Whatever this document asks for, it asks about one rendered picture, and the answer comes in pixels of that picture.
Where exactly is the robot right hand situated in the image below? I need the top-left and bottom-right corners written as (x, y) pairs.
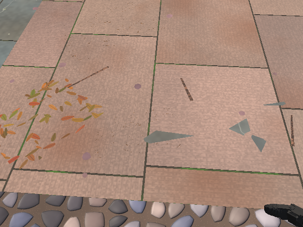
top-left (264, 203), bottom-right (303, 227)

